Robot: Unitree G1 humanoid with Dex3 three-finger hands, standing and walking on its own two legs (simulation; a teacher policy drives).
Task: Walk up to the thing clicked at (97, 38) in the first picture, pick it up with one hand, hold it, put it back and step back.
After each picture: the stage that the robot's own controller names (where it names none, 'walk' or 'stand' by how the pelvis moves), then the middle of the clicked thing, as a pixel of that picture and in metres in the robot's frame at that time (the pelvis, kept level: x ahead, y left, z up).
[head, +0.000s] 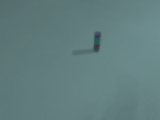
stand; (97, 42) +1.36 -0.11 -0.66
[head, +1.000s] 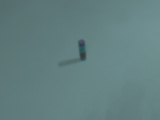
walk; (82, 50) +1.24 +0.15 -0.64
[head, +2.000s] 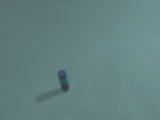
walk; (63, 81) +0.80 +0.26 -0.65
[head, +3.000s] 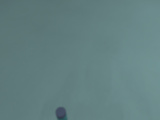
walk; (62, 119) +0.47 +0.20 -0.63
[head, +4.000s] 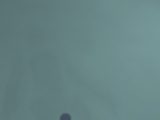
stand; out of the picture +0.41 +0.08 -0.64
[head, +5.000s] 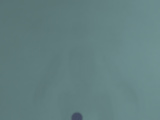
stand; out of the picture +0.38 +0.09 -0.62
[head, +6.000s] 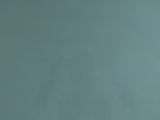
stand; out of the picture +0.37 +0.11 -0.65
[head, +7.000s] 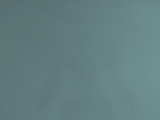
stand; out of the picture +0.34 +0.10 -0.66
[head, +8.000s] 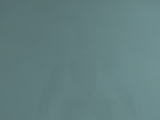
stand; out of the picture +0.34 +0.11 -0.66
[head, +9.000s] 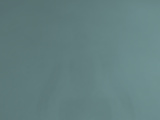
stand; out of the picture +0.34 +0.11 -0.66
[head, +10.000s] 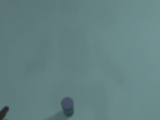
go down; (68, 108) +0.38 +0.10 -0.54
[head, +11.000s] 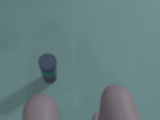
go down; (49, 71) +0.45 +0.12 -0.29
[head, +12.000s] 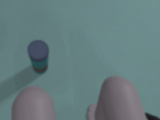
close in; (39, 60) +0.45 +0.12 -0.24
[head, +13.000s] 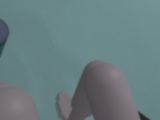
rest palm; out of the picture +0.45 +0.17 -0.18
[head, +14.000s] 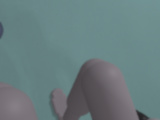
lift; out of the picture +0.44 +0.18 -0.18
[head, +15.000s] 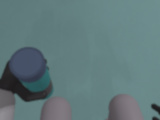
lift; (37, 79) +0.33 +0.16 +0.00
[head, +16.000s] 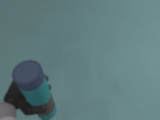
hold; (39, 95) +0.30 +0.16 +0.05
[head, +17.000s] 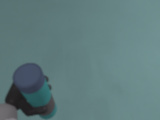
hold; (39, 95) +0.30 +0.16 +0.04
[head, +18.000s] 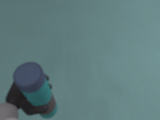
hold; (40, 95) +0.30 +0.16 +0.05
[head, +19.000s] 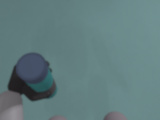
crouch; (41, 80) +0.35 +0.14 -0.02
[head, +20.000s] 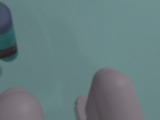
lower; (2, 38) +0.47 +0.17 -0.11
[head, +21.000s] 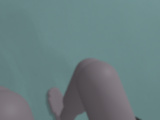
lower; out of the picture +0.45 +0.21 -0.18
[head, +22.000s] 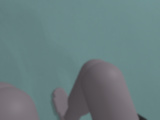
lower; out of the picture +0.44 +0.20 -0.18
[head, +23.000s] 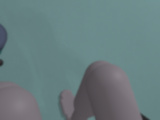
lower; out of the picture +0.43 +0.19 -0.17
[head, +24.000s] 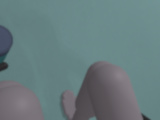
rest; out of the picture +0.42 +0.18 -0.16
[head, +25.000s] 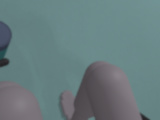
withdraw; out of the picture +0.43 +0.18 -0.17
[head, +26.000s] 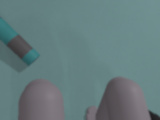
stand; (13, 40) +0.52 +0.28 -0.28
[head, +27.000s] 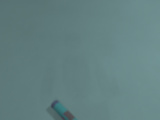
stand; (64, 114) +0.53 +0.15 -0.67
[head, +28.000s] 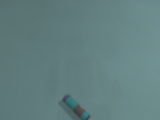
stand; (75, 107) +0.60 +0.08 -0.68
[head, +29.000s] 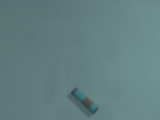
stand; (84, 100) +0.66 +0.01 -0.68
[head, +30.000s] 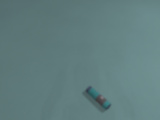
stand; (97, 97) +0.76 -0.06 -0.74
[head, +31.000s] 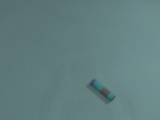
stand; (102, 90) +0.81 -0.11 -0.75
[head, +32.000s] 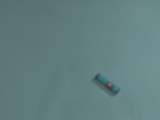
walk; (106, 83) +0.87 -0.17 -0.75
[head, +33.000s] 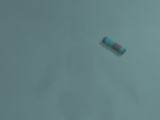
walk; (113, 45) +1.14 -0.22 -0.73
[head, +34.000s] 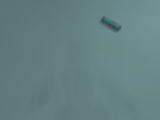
walk; (111, 23) +1.55 -0.29 -0.73
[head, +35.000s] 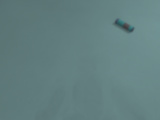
stand; (124, 25) +1.66 -0.41 -0.72
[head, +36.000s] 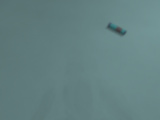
stand; (116, 28) +1.70 -0.41 -0.75
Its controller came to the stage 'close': yes
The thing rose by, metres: 0.68
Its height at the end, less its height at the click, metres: -0.09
